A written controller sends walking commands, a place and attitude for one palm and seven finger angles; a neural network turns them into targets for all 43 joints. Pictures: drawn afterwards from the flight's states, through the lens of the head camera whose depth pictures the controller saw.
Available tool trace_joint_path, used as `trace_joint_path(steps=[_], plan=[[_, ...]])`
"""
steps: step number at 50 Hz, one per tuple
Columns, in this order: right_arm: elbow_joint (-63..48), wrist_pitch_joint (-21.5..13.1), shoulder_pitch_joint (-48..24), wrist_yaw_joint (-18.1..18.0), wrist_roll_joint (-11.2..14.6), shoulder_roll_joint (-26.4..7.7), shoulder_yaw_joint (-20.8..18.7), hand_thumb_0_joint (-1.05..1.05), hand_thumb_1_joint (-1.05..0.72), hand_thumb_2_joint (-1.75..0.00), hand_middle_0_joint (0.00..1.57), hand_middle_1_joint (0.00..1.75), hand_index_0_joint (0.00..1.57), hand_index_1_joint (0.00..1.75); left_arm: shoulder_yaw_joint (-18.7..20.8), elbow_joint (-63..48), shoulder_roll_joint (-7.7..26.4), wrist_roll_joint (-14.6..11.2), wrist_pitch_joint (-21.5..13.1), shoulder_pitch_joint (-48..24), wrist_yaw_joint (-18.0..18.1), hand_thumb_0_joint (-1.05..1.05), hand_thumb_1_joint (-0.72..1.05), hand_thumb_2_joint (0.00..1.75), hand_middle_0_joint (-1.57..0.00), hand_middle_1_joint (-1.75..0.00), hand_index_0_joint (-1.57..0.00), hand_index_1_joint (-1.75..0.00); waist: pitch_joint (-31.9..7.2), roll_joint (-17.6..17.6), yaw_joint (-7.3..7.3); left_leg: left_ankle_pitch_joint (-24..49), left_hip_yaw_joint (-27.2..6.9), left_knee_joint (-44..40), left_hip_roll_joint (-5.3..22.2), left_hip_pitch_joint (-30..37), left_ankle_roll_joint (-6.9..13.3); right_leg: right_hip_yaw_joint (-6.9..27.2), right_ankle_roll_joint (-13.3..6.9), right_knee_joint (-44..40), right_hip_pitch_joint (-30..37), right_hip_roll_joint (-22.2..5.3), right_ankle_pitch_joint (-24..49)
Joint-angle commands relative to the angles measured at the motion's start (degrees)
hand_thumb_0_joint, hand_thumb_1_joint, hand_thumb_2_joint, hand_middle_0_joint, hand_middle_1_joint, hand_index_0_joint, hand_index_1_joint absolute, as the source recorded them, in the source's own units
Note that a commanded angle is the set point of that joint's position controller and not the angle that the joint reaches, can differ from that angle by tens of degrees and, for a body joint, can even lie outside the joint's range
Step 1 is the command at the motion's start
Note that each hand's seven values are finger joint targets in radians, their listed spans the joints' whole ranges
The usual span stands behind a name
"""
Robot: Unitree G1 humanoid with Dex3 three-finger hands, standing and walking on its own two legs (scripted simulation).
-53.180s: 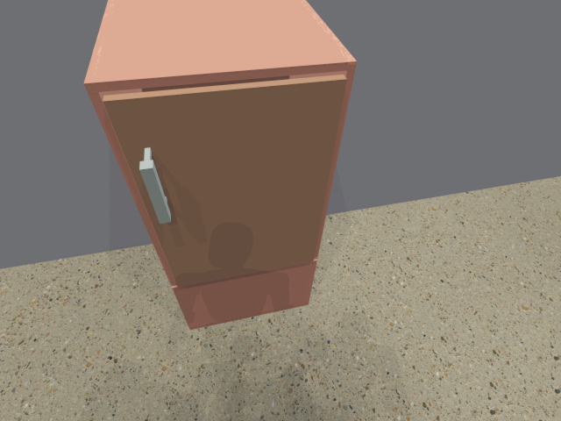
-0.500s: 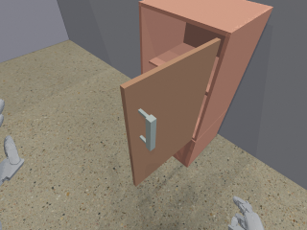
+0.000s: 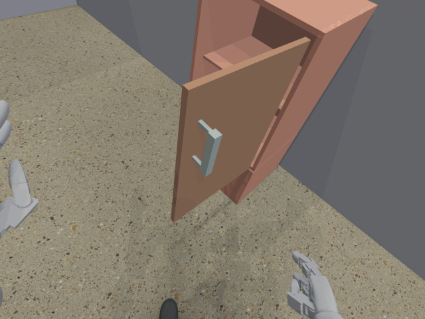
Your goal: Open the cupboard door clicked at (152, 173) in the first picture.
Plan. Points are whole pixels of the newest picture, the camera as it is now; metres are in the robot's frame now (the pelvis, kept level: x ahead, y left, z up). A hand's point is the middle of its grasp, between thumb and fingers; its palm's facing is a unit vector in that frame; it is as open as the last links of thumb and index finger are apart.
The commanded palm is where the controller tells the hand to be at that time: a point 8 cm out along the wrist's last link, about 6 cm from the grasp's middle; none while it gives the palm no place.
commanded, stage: step back with the hand held close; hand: left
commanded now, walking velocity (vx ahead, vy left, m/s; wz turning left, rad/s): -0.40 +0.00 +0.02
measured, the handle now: (204, 148) +0.48 +0.06 +0.00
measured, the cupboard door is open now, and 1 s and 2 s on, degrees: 86 86 86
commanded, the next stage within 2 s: stop stepping back and stand still in 0.08 s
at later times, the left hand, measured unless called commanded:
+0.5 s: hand (46, 299) +0.12 +0.21 +0.14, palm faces +0.42 -0.83 -0.37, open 7.4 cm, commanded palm +0.05 +0.25 +0.17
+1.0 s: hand out of the picture +0.05 +0.21 +0.15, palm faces +0.43 -0.81 -0.41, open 7.4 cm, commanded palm -0.01 +0.26 +0.17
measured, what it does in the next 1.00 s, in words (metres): walks backwards: right foot, then left foot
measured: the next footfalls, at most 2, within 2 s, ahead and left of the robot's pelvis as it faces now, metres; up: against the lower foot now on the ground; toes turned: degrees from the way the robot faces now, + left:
right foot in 0.16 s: -0.16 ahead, -0.09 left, +0.00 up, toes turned -5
left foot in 0.46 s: -0.06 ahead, +0.07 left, +0.00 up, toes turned +3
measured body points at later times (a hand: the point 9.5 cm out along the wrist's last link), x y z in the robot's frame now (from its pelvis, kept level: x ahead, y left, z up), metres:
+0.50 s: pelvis -0.10 -0.04 -0.02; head -0.11 -0.04 +0.43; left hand +0.09 +0.25 +0.16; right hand +0.02 -0.31 -0.11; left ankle -0.10 +0.06 -0.75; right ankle -0.20 -0.09 -0.73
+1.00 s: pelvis -0.15 -0.04 +0.00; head -0.14 -0.04 +0.45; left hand +0.02 +0.25 +0.17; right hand +0.00 -0.30 -0.09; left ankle -0.13 +0.10 -0.73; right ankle -0.13 -0.13 -0.75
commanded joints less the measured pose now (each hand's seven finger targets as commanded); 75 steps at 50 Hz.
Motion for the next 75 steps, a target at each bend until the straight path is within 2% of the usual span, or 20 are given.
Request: trace_joint_path(steps=[1,6,9,10,12,15,21,23,25,31,32,34,35,41,46,49,52,55,62,75], plan=[[-6.7,-2.34,-1.79,-0.8,-0.19,-10.3,-4.63,0.0,-0.9,-0.9,0.2,0.3,0.2,0.3,10.83,-18.79,14.37,-1.23,-5.09,1.82,0.3,0.0,0.9,0.9,-0.2,-0.3,-0.2,-0.3,-18.72,20.04,0.57,-12.65,-8.0,-7.4,6.52,26.39,-5.31,-5.04,-1.38,-6.13,-3.31,3.99,-1.06],[-8.73,0.27,-5.46,0.42,-1.03,-9.99,-3.78,0.0,-0.9,-0.9,0.2,0.3,0.2,0.3,16.05,-16.81,16.47,-4.1,-5.24,7.03,-0.47,0.0,0.9,0.9,-0.2,-0.3,-0.2,-0.3,-17.85,19.09,1.56,-9.26,-5.57,-0.67,6.34,19.39,-7.03,-3.6,-3.54,-27.39,5.02,0.35,9.5],[-9.16,2.65,-5.95,0.3,0.84,-10.84,-3.45,0.0,-0.9,-0.9,0.2,0.3,0.2,0.3,17.92,-13.18,19.89,-3.8,-6.32,5.58,-0.5,0.0,0.9,0.9,-0.2,-0.3,-0.2,-0.3,-6.77,-7.23,1.81,-29.45,-3.83,37.76,-4.12,10.24,-7.73,21.37,-9.16,-42.53,-16.05,-24.35,14.96],[-8.76,2.03,-4.06,0.76,0.0,-11.49,-3.75,0.0,-0.9,-0.9,0.2,0.3,0.2,0.3,18.83,-10.53,20.72,-2.79,-5.92,4.03,0.04,0.0,0.9,0.9,-0.2,-0.3,-0.2,-0.3,-1.55,-9.1,1.32,-33.6,-5.86,50.63,-5.4,1.23,-8.2,21.27,-11.56,-42.13,-19.2,-27.81,14.02],[-7.39,1.73,-2.22,0.47,2.13,-10.25,-3.91,0.0,-0.9,-0.9,0.2,0.3,0.2,0.3,14.34,-2.26,13.65,-2.2,-3.49,8.01,-1.24,0.0,0.9,0.9,-0.2,-0.3,-0.2,-0.3,-0.91,-5.34,-1.23,-26.58,-6.75,50.61,-4.14,-10.84,-6.31,4.49,-0.92,-28.02,-3.42,-16.51,50.24],[-7.43,2.64,-3.4,-1.52,2.91,-10.63,-2.1,0.0,-0.9,-0.9,0.2,0.3,0.2,0.3,7.9,1.47,11.46,-0.29,-1.58,-2.41,-0.37,0.0,0.9,0.9,-0.2,-0.3,-0.2,-0.3,1.54,1.0,-1.22,-24.0,1.3,40.33,-4.32,-7.1,-5.11,5.06,-1.14,-25.28,2.35,-16.65,64.92],[-8.98,2.19,-3.46,-2.97,4.25,-12.8,-3.42,0.0,-0.9,-0.9,0.2,0.3,0.2,0.3,4.37,-1.4,10.94,0.21,0.0,-7.07,1.06,0.0,0.9,0.9,-0.2,-0.3,-0.2,-0.3,-5.71,-7.04,-0.83,-13.9,3.66,13.69,-7.35,13.24,0.37,2.9,7.73,-11.87,7.81,-13.18,80.67],[-10.87,2.59,-1.38,-2.09,4.25,-14.14,-4.07,0.0,-0.9,-0.9,0.2,0.3,0.2,0.3,6.49,-9.78,12.47,0.01,-1.79,-4.49,1.59,0.0,0.9,0.9,-0.2,-0.3,-0.2,-0.3,-11.54,3.15,-1.57,15.42,-6.73,15.0,2.71,27.93,5.04,1.97,8.8,1.38,-2.95,-8.52,59.81],[-10.55,0.86,0.51,-0.28,2.89,-12.14,-4.67,0.0,-0.9,-0.9,0.2,0.3,0.2,0.3,10.18,-12.94,13.69,1.04,-3.44,1.17,1.9,0.0,0.9,0.9,-0.2,-0.3,-0.2,-0.3,-11.25,14.54,-0.06,29.43,-16.57,14.08,11.36,30.82,9.19,2.65,3.84,6.57,-14.82,-3.37,2.66],[-9.52,-0.38,-0.59,-1.4,2.21,-12.26,-4.76,0.0,-0.9,-0.9,0.2,0.3,0.2,0.3,15.11,-6.0,14.07,0.39,-3.5,10.62,1.42,0.0,0.9,0.9,-0.2,-0.3,-0.2,-0.3,-1.89,14.31,-0.1,-34.28,-6.26,7.61,4.8,-6.1,1.34,-4.04,0.16,-14.14,11.12,-3.83,11.02],[-9.91,0.08,-1.14,-1.89,2.11,-11.98,-5.12,0.0,-0.9,-0.9,0.2,0.3,0.2,0.3,13.18,-2.07,12.14,0.66,-3.63,9.82,1.23,0.0,0.9,0.9,-0.2,-0.3,-0.2,-0.3,1.31,9.04,-0.22,-42.21,-4.65,13.89,1.49,-13.46,-0.58,2.39,-2.01,-18.51,12.35,-5.73,6.74],[-10.02,1.04,-1.6,-1.7,1.85,-12.15,-6.31,0.0,-0.9,-0.9,0.2,0.3,0.2,0.3,11.83,3.09,11.62,0.81,-3.61,5.14,0.97,0.0,0.9,0.9,-0.2,-0.3,-0.2,-0.3,4.67,-12.63,0.21,-38.69,-2.84,48.2,-4.83,-15.9,-3.77,37.83,-11.32,-40.97,-3.47,-25.49,-21.85],[-8.19,0.98,-1.0,-1.33,1.3,-13.37,-6.71,0.0,-0.9,-0.9,0.2,0.3,0.2,0.3,9.6,4.47,10.03,1.21,-4.28,0.47,0.57,0.0,0.9,0.9,-0.2,-0.3,-0.2,-0.3,7.54,-9.62,-1.08,-32.42,-7.56,57.45,-3.56,-14.48,-3.87,38.58,-9.17,-43.95,-10.97,-26.1,-22.75],[-6.25,0.97,-0.85,-1.65,2.24,-12.26,-5.14,0.0,-0.9,-0.9,0.2,0.3,0.2,0.3,1.27,6.92,6.95,1.97,-5.76,-10.04,-1.08,0.0,0.9,0.9,-0.2,-0.3,-0.2,-0.3,4.84,-2.14,-2.37,-17.47,-3.41,48.95,-1.12,-7.32,-4.34,9.14,-4.52,-36.97,-8.85,-17.62,6.4],[-7.49,-1.85,-0.56,-3.09,1.05,-11.82,-5.41,0.0,-0.9,-0.9,0.2,0.3,0.2,0.3,6.89,-8.28,13.41,2.62,-6.18,-7.56,1.47,0.0,0.9,0.9,-0.2,-0.3,-0.2,-0.3,-0.79,-5.99,0.38,-22.71,1.09,25.42,-2.55,5.7,-2.65,9.95,-6.43,-36.93,-3.54,-18.86,6.03],[-8.8,-2.25,0.49,-3.24,0.53,-10.82,-4.98,0.0,-0.9,-0.9,0.2,0.3,0.2,0.3,9.23,-12.58,12.29,1.81,-5.88,-1.81,2.57,0.0,0.9,0.9,-0.2,-0.3,-0.2,-0.3,-4.34,1.74,0.0,-19.89,0.82,13.34,-3.86,15.44,-2.58,7.49,-5.86,-30.52,-2.52,-15.53,6.96],[-9.73,-1.37,0.98,-3.1,1.14,-12.49,-5.27,0.0,-0.9,-0.9,0.2,0.3,0.2,0.3,9.76,-10.6,9.74,1.25,-6.08,1.66,2.95,0.0,0.9,0.9,-0.2,-0.3,-0.2,-0.3,-4.15,19.45,0.3,-16.06,-17.68,4.47,9.5,17.47,2.24,0.0,-0.13,-13.28,-6.31,-5.34,12.54],[-8.45,-1.26,1.22,-2.61,1.72,-11.37,-5.11,0.0,-0.9,-0.9,0.2,0.3,0.2,0.3,10.61,-1.18,9.63,0.94,-5.07,3.78,1.73,0.0,0.9,0.9,-0.2,-0.3,-0.2,-0.3,-1.98,16.08,-0.63,1.33,-10.07,8.58,7.43,12.55,0.66,-2.67,0.27,-15.23,-2.15,-4.13,14.49],[-8.5,-1.1,1.04,-1.22,2.49,-11.64,-4.92,0.0,-0.9,-0.9,0.2,0.3,0.2,0.3,5.52,-0.81,7.23,0.66,-4.16,3.22,0.04,0.0,0.9,0.9,-0.2,-0.3,-0.2,-0.3,-5.28,-1.01,-1.73,-4.23,-3.21,16.99,-0.34,9.29,-4.41,5.93,-2.09,-19.71,6.62,-10.31,48.21],[-9.52,-1.14,-0.38,-2.09,2.09,-10.95,-4.05,0.0,-0.9,-0.9,0.2,0.3,0.2,0.3,8.27,-2.95,7.79,0.19,-4.35,3.97,0.82,0.0,0.9,0.9,-0.2,-0.3,-0.2,-0.3,-2.53,9.27,-0.41,-12.32,-4.69,7.21,0.87,7.91,-3.82,1.6,0.08,-22.32,7.07,-5.53,29.89]])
